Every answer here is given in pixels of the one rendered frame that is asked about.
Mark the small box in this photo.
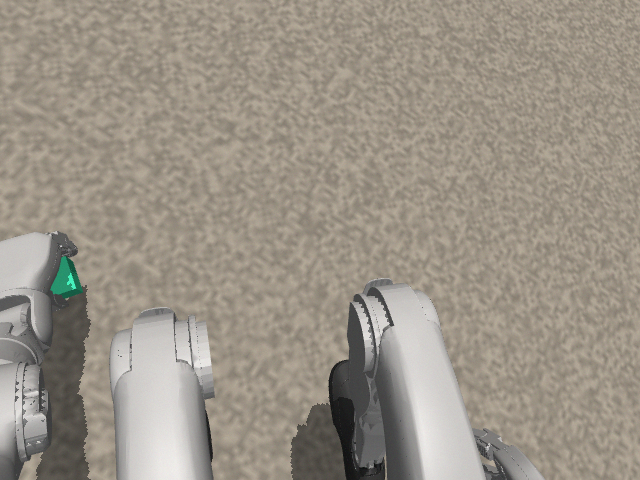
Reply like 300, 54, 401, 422
50, 256, 83, 299

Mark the left robot arm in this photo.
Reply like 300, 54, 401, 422
0, 289, 53, 480

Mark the left robot hand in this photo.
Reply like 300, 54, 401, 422
0, 231, 78, 312

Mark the right robot foot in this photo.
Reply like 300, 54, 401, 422
329, 360, 385, 480

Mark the right robot hand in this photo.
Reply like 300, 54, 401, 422
472, 428, 545, 480

